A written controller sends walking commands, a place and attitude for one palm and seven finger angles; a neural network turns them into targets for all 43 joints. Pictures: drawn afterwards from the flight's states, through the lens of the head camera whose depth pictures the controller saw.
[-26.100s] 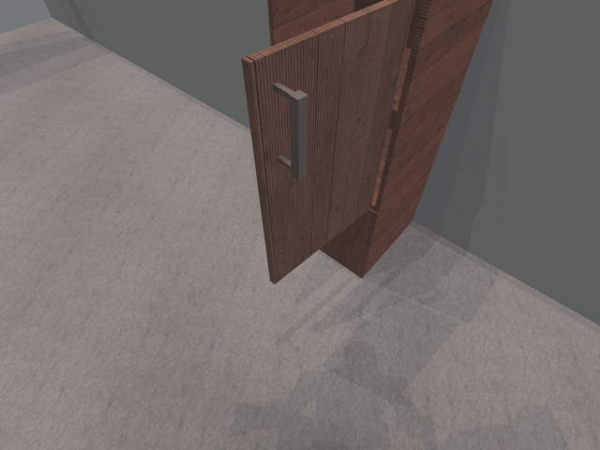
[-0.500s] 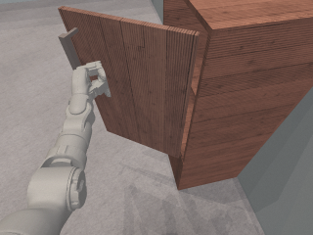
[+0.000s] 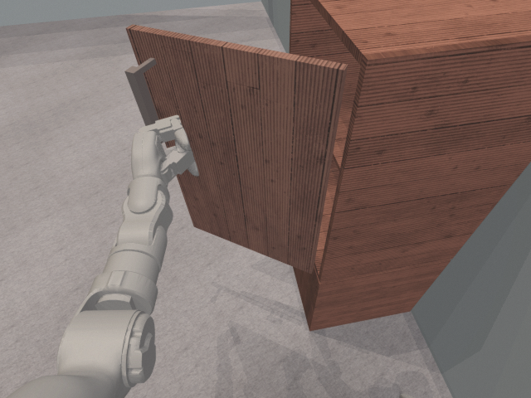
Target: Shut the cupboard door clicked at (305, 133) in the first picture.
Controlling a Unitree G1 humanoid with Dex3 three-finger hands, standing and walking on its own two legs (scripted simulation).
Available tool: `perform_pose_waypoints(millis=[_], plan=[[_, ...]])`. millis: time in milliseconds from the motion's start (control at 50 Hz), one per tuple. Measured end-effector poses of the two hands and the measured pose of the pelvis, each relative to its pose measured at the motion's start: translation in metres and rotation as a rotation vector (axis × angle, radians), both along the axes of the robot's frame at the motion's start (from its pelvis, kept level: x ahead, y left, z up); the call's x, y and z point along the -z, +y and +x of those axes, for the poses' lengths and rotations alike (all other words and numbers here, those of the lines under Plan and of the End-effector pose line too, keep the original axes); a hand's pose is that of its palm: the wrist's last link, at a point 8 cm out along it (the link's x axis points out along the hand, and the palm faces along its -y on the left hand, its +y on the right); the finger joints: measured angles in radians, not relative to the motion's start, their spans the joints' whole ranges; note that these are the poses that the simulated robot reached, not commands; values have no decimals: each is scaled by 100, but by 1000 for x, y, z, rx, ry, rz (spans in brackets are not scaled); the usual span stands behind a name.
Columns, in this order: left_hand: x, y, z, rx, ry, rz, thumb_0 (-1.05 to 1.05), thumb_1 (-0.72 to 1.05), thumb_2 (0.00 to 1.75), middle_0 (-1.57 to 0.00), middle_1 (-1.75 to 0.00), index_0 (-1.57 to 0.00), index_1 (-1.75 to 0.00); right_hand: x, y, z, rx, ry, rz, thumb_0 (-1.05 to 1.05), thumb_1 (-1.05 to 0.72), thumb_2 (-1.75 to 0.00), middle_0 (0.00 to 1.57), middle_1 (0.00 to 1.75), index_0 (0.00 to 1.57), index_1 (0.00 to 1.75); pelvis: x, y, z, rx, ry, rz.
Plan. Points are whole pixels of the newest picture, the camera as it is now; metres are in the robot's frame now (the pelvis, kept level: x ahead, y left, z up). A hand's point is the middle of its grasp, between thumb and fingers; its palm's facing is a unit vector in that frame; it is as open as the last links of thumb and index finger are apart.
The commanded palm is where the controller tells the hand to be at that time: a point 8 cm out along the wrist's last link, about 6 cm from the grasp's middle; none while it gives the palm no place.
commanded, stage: draw the hand back to the body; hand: left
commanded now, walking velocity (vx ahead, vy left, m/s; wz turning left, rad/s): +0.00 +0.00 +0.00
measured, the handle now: (154, 103) +0.61 +0.22 +0.13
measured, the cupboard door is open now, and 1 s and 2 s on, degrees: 54 54 54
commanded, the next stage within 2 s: step back with the hand held close in 1.42 s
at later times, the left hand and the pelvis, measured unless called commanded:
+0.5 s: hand (110, 236) +0.29 +0.20 +0.15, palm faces +0.20 -0.96 -0.17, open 3.1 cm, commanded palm +0.26 +0.24 +0.16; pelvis -0.01 +0.01 +0.01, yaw +2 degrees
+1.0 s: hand out of the picture +0.20 +0.28 +0.16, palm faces +0.44 -0.80 -0.40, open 5.8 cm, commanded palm +0.15 +0.32 +0.18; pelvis +0.01 +0.02 +0.01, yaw +2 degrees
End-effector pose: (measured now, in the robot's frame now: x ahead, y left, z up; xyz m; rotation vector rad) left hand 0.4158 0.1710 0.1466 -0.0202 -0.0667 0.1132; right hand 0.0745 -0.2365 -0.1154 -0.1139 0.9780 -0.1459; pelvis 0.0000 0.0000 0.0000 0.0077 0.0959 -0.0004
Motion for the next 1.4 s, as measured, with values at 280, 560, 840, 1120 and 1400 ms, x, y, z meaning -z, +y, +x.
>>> perform_pose_waypoints(millis=[280,560,840,1120,1400], plan=[[-13,45,-82,16,-45,35,2,90,90,-130,-150,-130,-150,-22,-4,46,-21,-131,-58,1,-90,-89,20,30,20,30,-7,6,0,-14,-100,-8],[-5,86,-171,-140,-3,240,2,90,90,-108,-126,-109,-126,-65,40,126,-179,-333,-37,1,-90,-89,20,30,20,30,-14,8,-6,-35,-164,-9],[-25,124,-220,-276,-25,365,2,89,90,-71,-86,-72,-85,-36,50,101,-166,-179,-3,1,-90,-89,20,30,20,30,-16,16,6,-33,-177,-11],[-47,160,-283,-429,-23,515,2,89,90,-34,-45,-35,-44,-43,34,111,-146,-230,-56,1,-90,-89,20,30,20,30,-14,20,11,-38,-176,-16],[-36,150,-278,-408,-32,450,2,89,90,-22,-31,-22,-31,-53,48,119,-183,-285,-45,1,-90,-89,20,30,20,30,-15,17,5,-42,-183,-15]])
